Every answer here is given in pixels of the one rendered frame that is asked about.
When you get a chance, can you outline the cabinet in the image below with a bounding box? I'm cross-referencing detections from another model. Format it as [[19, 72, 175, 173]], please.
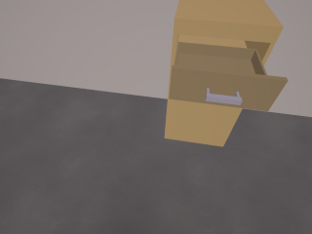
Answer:
[[164, 0, 284, 147]]

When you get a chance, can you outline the handle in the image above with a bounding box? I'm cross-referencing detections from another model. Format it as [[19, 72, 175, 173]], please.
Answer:
[[205, 88, 242, 105]]

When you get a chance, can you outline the drawer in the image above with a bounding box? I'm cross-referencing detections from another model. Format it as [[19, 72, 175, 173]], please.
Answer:
[[169, 42, 289, 111]]

